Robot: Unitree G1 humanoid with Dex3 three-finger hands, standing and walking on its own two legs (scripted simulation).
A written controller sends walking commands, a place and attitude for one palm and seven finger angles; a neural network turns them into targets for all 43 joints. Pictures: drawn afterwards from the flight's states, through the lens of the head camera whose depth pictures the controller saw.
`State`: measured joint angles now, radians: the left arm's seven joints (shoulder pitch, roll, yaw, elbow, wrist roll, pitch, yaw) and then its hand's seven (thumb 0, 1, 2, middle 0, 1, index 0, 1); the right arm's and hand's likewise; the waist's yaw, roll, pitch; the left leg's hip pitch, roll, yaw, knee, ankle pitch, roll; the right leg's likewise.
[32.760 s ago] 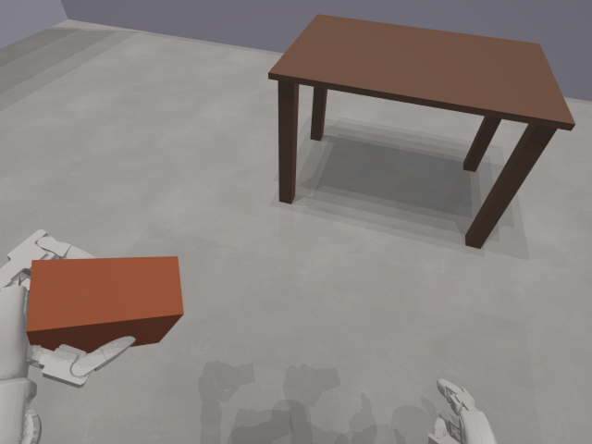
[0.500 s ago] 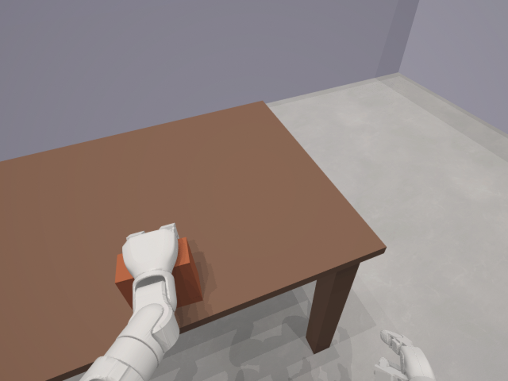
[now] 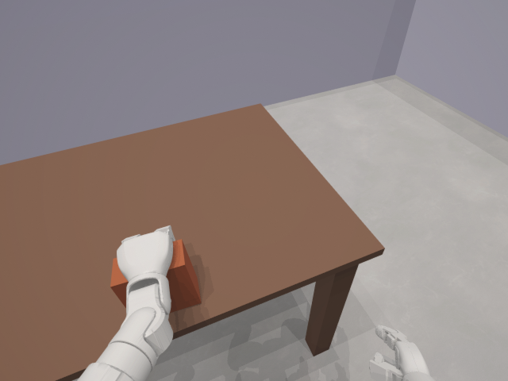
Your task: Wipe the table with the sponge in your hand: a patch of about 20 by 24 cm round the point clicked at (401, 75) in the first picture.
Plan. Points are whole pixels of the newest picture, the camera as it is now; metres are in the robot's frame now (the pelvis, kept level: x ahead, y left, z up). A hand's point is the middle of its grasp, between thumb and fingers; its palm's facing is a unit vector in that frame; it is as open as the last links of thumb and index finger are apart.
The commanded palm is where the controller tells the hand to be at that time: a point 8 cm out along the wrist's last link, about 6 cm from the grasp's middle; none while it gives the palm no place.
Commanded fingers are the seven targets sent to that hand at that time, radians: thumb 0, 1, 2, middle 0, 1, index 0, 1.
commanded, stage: slide back across to the middle lane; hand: left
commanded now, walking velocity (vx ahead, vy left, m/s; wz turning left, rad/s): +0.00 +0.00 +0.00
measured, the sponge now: (162, 287) +0.29 +0.22 -0.05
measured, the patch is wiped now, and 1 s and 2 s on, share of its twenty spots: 0.95 0.95 0.95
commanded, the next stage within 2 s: wipe forward along the middle lane in 0.50 s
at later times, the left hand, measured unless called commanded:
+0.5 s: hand (125, 280) +0.27 +0.26 +0.01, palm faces -0.05 -0.10 -0.99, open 10.4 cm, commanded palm +0.23 +0.27 +0.05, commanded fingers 0.00 0.10 1.30 -1.20 -1.60 -1.20 -1.60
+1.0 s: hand (110, 275) +0.28 +0.29 +0.00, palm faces -0.09 -0.05 -0.99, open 10.3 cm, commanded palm +0.27 +0.30 +0.04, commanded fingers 0.00 0.10 1.30 -1.20 -1.60 -1.20 -1.60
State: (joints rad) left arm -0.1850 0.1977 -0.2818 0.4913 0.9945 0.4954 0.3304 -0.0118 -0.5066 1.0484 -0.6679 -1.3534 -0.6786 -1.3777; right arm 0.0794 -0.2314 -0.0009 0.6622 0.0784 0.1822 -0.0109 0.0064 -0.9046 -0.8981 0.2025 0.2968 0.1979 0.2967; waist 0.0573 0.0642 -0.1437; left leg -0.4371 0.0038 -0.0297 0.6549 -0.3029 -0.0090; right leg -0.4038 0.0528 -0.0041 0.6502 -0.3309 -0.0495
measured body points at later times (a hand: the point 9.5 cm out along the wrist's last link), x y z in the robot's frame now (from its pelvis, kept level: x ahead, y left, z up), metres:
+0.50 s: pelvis +0.02 +0.00 +0.01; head +0.00 -0.03 +0.46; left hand +0.27 +0.26 +0.06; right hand +0.23 -0.23 -0.08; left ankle +0.02 +0.13 -0.72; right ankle +0.00 -0.09 -0.72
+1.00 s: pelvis -0.01 +0.01 +0.00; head +0.00 -0.01 +0.45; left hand +0.29 +0.29 +0.06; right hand +0.19 -0.22 -0.11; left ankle +0.02 +0.13 -0.72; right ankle +0.00 -0.09 -0.72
